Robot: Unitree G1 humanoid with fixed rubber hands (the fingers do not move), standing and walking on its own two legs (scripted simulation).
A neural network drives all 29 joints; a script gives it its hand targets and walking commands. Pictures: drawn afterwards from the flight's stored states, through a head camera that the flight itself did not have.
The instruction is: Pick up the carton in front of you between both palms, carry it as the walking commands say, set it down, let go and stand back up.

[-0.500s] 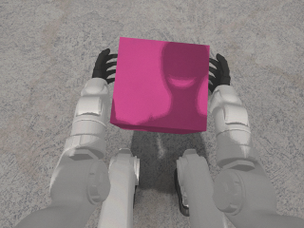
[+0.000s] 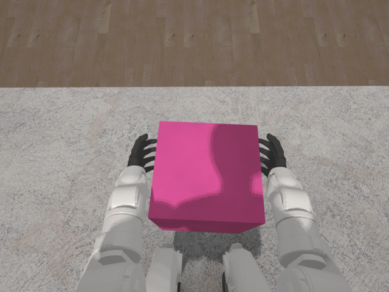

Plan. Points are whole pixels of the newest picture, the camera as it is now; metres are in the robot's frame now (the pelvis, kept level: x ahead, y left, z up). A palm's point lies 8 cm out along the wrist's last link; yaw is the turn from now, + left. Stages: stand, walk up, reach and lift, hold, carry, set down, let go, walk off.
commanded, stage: reach and lift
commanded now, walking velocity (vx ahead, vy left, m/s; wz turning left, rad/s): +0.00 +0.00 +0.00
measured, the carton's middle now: (204, 184) +0.38 +0.00 -0.11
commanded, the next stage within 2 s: hold in 1.66 s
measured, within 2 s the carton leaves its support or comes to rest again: neither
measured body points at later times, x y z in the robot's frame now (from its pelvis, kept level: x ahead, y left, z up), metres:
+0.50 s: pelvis +0.04 -0.01 +0.12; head +0.06 +0.00 +0.57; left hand +0.36 +0.15 +0.11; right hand +0.36 -0.16 +0.11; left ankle +0.07 +0.12 -0.60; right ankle +0.06 -0.13 -0.60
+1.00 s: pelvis +0.03 -0.01 +0.14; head +0.01 +0.00 +0.59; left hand +0.34 +0.15 +0.15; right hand +0.35 -0.15 +0.16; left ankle +0.07 +0.12 -0.60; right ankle +0.06 -0.13 -0.60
